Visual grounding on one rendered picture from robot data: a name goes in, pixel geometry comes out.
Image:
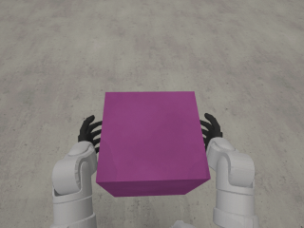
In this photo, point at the robot left hand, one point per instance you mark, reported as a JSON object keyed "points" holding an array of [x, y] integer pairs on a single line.
{"points": [[86, 134]]}

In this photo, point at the robot right shin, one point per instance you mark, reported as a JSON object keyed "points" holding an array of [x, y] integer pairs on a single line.
{"points": [[178, 221]]}

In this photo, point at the robot right hand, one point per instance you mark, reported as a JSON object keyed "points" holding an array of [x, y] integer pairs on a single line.
{"points": [[213, 129]]}

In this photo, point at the carton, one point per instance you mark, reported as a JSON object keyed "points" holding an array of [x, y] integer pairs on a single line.
{"points": [[151, 144]]}

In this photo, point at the robot left forearm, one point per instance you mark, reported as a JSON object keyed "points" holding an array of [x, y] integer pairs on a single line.
{"points": [[72, 188]]}

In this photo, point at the robot right forearm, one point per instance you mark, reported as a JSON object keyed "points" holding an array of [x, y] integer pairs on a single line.
{"points": [[235, 181]]}

